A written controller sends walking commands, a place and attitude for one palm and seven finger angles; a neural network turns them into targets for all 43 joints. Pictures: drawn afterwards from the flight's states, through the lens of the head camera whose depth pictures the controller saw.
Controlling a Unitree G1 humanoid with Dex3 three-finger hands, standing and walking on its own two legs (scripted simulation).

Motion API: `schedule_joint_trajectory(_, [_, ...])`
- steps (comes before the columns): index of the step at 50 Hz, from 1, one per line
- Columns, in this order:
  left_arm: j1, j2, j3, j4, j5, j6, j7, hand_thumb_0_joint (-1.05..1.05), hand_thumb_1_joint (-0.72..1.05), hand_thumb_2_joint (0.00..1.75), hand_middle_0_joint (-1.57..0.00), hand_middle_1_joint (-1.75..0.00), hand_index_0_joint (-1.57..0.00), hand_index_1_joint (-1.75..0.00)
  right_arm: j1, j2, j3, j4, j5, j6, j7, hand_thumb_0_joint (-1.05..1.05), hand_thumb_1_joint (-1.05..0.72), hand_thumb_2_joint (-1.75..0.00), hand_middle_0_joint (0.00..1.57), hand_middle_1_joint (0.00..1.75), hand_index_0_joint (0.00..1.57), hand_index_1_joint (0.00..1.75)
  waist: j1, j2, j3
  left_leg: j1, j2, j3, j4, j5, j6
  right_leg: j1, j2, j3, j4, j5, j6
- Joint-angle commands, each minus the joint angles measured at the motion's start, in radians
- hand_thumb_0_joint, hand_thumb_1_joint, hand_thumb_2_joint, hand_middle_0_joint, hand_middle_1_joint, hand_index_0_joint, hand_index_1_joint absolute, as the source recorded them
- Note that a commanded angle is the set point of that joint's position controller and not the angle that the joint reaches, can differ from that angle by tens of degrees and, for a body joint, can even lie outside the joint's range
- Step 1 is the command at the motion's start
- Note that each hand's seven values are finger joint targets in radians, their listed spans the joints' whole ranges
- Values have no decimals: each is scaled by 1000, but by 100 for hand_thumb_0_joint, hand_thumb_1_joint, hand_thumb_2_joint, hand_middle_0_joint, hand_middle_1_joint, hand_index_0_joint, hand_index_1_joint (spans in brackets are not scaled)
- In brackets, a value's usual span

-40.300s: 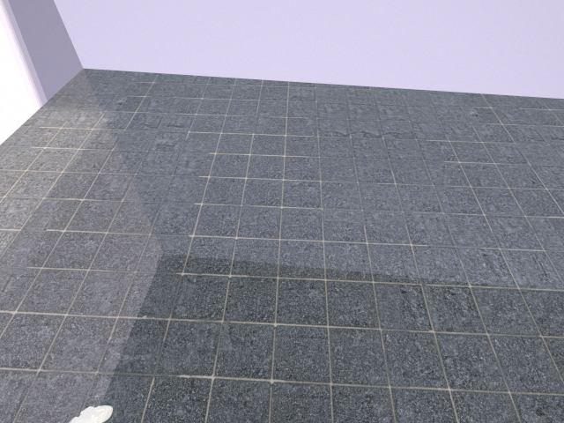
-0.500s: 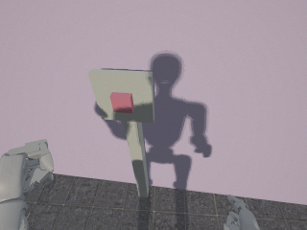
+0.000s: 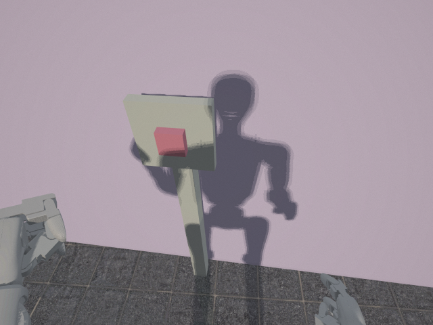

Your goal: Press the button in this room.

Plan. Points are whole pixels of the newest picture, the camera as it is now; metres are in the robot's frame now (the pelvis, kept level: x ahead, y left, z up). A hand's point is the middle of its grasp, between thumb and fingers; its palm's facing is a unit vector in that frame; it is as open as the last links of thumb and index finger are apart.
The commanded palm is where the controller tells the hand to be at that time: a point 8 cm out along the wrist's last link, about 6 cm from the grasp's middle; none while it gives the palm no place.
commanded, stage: step back with the hand held close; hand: left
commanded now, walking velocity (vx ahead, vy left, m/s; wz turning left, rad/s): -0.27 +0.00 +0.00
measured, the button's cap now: (171, 141) +0.49 +0.17 +0.08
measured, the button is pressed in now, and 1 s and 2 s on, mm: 0 0 0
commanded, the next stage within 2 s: stop stepping back and stand still in 1.20 s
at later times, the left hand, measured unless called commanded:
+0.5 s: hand (33, 272) +0.13 +0.25 +0.15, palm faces +0.36 -0.80 -0.48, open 3.1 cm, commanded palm +0.07 +0.30 +0.17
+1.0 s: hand out of the picture +0.06 +0.25 +0.16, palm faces +0.35 -0.82 -0.46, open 3.1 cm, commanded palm -0.01 +0.30 +0.17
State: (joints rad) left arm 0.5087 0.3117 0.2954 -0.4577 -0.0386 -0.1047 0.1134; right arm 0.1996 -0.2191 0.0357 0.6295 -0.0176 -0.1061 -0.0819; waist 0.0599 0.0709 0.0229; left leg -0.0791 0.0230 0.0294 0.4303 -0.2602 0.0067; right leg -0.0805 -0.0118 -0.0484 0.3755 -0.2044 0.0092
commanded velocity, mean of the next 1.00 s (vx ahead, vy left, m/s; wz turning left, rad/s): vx -0.31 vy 0.00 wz -0.01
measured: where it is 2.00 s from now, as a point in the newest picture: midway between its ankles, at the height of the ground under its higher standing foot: outside the picture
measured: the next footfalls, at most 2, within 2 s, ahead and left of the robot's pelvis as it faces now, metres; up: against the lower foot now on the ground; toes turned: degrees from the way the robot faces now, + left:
right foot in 0.86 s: -0.06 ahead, -0.11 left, +0.00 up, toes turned +5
right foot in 1.40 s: -0.23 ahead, -0.05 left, +0.00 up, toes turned -7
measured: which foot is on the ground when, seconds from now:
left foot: down 0.00-1.00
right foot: down 0.00-0.72, up 0.74-0.84, down 0.86-1.00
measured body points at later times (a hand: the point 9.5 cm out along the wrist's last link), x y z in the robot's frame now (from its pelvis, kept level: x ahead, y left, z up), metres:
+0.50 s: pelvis -0.06 +0.02 -0.01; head -0.05 +0.02 +0.44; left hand +0.11 +0.29 +0.18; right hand +0.12 -0.22 -0.09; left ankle -0.01 +0.11 -0.74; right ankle +0.01 -0.13 -0.74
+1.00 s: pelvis -0.13 +0.02 -0.02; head -0.10 +0.04 +0.43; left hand +0.04 +0.29 +0.18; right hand +0.05 -0.21 -0.10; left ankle -0.01 +0.11 -0.74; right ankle -0.10 -0.11 -0.74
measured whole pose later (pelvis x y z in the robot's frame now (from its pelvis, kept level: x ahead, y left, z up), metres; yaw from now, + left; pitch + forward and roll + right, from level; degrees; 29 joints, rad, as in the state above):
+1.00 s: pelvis -0.13 +0.02 -0.02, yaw +2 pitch +1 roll -3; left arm 0.60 0.40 0.36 -0.63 -0.02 -0.29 0.14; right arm 0.17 -0.20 0.00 0.61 -0.01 -0.10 -0.07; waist -0.01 0.01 0.05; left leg -0.50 0.01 -0.01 0.60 -0.16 0.02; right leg -0.33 0.06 0.04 0.58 -0.26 0.01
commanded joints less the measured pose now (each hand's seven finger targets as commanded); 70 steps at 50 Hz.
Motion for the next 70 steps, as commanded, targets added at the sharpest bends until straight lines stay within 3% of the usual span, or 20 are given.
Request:
schedule_joint_trajectory(1, [-8,169,134,-185,-1,-102,8,0,90,90,-130,-150,-130,-150,-131,-109,-52,-189,1,0,-3,0,-90,-90,20,30,20,30,-43,-90,0,-95,4,-40,-23,132,29,-143,-71,100,-133,81,-24])
schedule_joint_trajectory(7, [100,202,169,-266,-5,-120,20,0,90,90,-130,-150,-130,-150,-118,-119,-75,-223,7,35,-8,0,-90,-90,20,30,20,30,-43,-50,-191,-96,36,-52,-19,359,26,-41,-55,50,9,298,-7])
schedule_joint_trajectory(11, [120,225,189,-315,-6,-127,26,0,90,90,-130,-150,-130,-150,-121,-118,-83,-245,14,46,-12,0,-90,-90,20,30,20,30,-42,-19,-206,-125,51,-63,-12,421,24,-45,-45,41,71,336,-1])
schedule_joint_trajectory(23, [97,212,190,-317,14,-158,46,0,90,90,-130,-150,-130,-150,-100,-128,-88,-255,19,18,-12,0,-90,-90,20,30,20,30,-57,-60,-88,-442,71,-103,-55,-165,63,-84,-58,118,99,-1,-8])
schedule_joint_trajectory(31, [59,220,187,-338,22,-195,77,0,90,90,-130,-150,-130,-150,-67,-126,-80,-226,10,-12,-23,0,-90,-90,20,30,20,30,-71,-79,-67,-315,48,-122,61,-235,40,-344,-97,147,-9,-289,-37])
schedule_joint_trajectory(36, [62,216,205,-346,41,-213,79,0,90,90,-130,-150,-130,-150,-88,-139,-81,-234,10,-39,-32,0,-90,-90,20,30,20,30,-59,137,-91,-605,211,-309,-248,-425,106,-30,46,51,355,-82,12])
schedule_joint_trajectory(40, [70,227,219,-338,53,-226,60,0,90,90,-130,-150,-130,-150,-101,-134,-89,-238,2,-58,-18,0,-90,-90,20,30,20,30,-52,87,-68,-698,207,-277,-186,-364,126,49,57,90,363,-29,6])
schedule_joint_trajectory(42, [95,223,218,-318,45,-240,45,0,90,90,-130,-150,-130,-150,-93,-130,-90,-220,-4,-63,-9,0,-90,-90,20,30,20,30,-56,56,-30,-658,161,-244,-144,-327,104,-1,48,117,244,-24,-11])
schedule_joint_trajectory(45, [41,246,195,-396,11,-256,45,0,90,90,-130,-150,-130,-150,-80,-100,-81,-177,-2,-61,4,0,-90,-90,20,30,20,30,-75,-60,-196,-191,39,-85,79,169,11,-242,-81,220,75,284,-58])
schedule_joint_trajectory(47, [95,255,201,-383,2,-247,47,0,90,90,-130,-150,-130,-150,-72,-107,-96,-177,10,-57,1,0,-90,-90,20,30,20,30,-68,-131,-281,-67,10,-61,193,114,1,-312,-122,232,31,209,-73])
schedule_joint_trajectory(49, [88,280,218,-383,-1,-244,55,0,90,90,-130,-150,-130,-150,-89,-102,-97,-180,15,-41,-2,0,-90,-90,20,30,20,30,-72,-173,-189,-79,-28,-50,304,-23,-13,-457,-188,285,-70,-18,-112])
schedule_joint_trajectory(51, [85,268,223,-350,-1,-228,61,0,90,90,-130,-150,-130,-150,-101,-88,-93,-170,9,-16,-3,0,-90,-90,20,30,20,30,-76,-197,-120,-99,-29,-68,332,-13,-16,-521,-206,269,-76,-20,-129])
schedule_joint_trajectory(54, [61,266,223,-338,3,-234,56,0,90,90,-130,-150,-130,-150,-122,-106,-88,-182,12,-15,-16,0,-90,-90,20,30,20,30,-73,-48,-66,-177,60,-162,30,66,21,-436,-47,157,61,-14,-43])
schedule_joint_trajectory(56, [76,258,232,-348,11,-256,41,0,90,90,-130,-150,-130,-150,-137,-146,-95,-203,-1,-47,-18,0,-90,-90,20,30,20,30,-63,243,-124,-476,294,-450,-353,-331,110,-127,127,64,474,-212,9])
schedule_joint_trajectory(57, [56,258,238,-362,19,-255,40,0,90,90,-130,-150,-130,-150,-120,-131,-97,-187,-21,-59,-17,0,-90,-90,20,30,20,30,-66,215,-151,-544,346,-514,-398,-424,142,-95,124,117,672,-257,6])
schedule_joint_trajectory(59, [47,238,210,-378,14,-246,46,0,90,90,-130,-150,-130,-150,-99,-111,-106,-171,-15,-68,-1,0,-90,-90,20,30,20,30,-55,44,-167,-366,296,-381,-287,-212,142,-234,92,124,674,-290,-10])
schedule_joint_trajectory(63, [62,204,138,-407,0,-219,46,0,90,90,-130,-150,-130,-150,-100,-103,-91,-160,-9,-80,20,0,-90,-90,20,30,20,30,-52,177,-201,-249,199,-224,-333,-181,55,-188,104,3,446,-348,-26])
schedule_joint_trajectory(67, [106,241,155,-383,-19,-203,37,0,90,90,-130,-150,-130,-150,-66,-96,-79,-151,-11,-67,22,0,-90,-90,20,30,20,30,-50,133,-203,-134,107,-108,-240,-93,-52,-116,82,-33,-49,-282,-64])
schedule_joint_trajectory(69, [100,310,205,-405,-26,-199,41,0,90,90,-130,-150,-130,-150,-76,-91,-73,-148,-7,-40,11,0,-90,-90,20,30,20,30,-56,-142,-158,29,-21,-11,282,-1,-61,-468,-187,194,-242,-267,-155])
schedule_joint_trajectory(70, [69,342,258,-444,-36,-196,58,0,90,90,-130,-150,-130,-150,-91,-90,-62,-136,-34,-39,8,0,-90,-90,20,30,20,30,-49,-131,-185,-25,-22,-27,425,1,-55,-490,-300,242,-223,-175,-208])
